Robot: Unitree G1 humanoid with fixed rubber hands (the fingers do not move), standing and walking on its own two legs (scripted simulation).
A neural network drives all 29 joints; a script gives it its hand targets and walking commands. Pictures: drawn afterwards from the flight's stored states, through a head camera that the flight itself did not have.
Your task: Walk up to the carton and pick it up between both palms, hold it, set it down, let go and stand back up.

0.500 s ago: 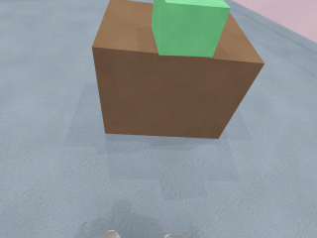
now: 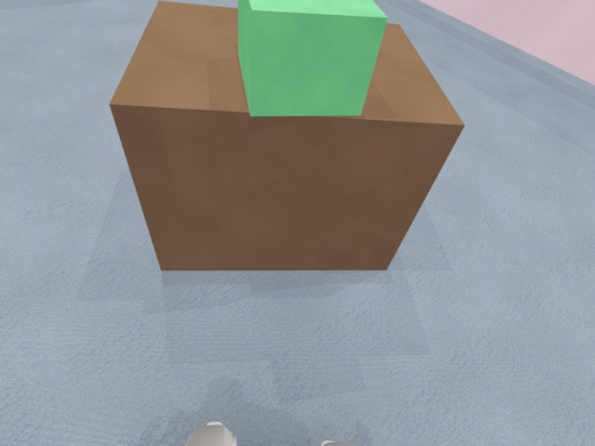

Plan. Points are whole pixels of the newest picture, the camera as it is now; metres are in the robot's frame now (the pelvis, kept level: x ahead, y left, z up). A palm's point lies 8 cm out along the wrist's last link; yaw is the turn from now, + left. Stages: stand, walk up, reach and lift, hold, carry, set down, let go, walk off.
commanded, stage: walk up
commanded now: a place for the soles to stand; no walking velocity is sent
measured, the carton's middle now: (300, 40) +1.02 +0.03 +0.09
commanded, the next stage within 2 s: none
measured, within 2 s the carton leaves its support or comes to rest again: neither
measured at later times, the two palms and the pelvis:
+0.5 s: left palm (141, 437) +0.16 +0.21 -0.12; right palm out of the picture +0.14 -0.44 -0.08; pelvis +0.09 -0.10 -0.01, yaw +0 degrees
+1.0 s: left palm (162, 423) +0.18 +0.19 -0.12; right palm out of the picture +0.19 -0.47 -0.10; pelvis +0.13 -0.14 -0.01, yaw +2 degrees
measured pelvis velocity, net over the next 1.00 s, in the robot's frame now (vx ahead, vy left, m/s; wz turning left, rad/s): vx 0.13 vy -0.14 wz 0.04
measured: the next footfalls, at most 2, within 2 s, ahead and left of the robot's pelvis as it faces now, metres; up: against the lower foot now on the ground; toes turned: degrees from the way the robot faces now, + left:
right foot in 0.32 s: +0.20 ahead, -0.24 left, +0.00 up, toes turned -1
left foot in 0.66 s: +0.24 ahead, +0.01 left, +0.00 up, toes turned +2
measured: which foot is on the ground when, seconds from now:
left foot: down 0.00-0.32, up 0.34-0.64, down 0.66-1.00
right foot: down 0.00-0.00, up 0.02-0.30, down 0.32-1.00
